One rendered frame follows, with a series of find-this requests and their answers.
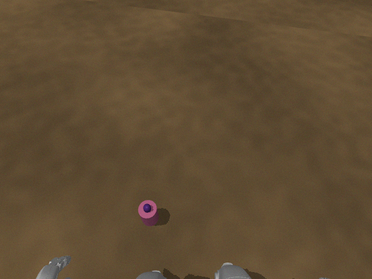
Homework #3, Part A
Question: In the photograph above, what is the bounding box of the left robot hand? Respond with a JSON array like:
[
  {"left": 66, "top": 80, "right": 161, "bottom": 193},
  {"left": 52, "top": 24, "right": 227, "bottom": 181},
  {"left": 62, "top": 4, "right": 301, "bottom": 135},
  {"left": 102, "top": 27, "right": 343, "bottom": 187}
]
[{"left": 36, "top": 256, "right": 71, "bottom": 279}]

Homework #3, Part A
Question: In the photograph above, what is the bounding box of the bottle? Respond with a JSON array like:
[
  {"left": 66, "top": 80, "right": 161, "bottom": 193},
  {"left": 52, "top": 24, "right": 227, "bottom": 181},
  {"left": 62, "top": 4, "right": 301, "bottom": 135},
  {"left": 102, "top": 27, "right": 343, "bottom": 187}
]
[{"left": 138, "top": 200, "right": 159, "bottom": 226}]

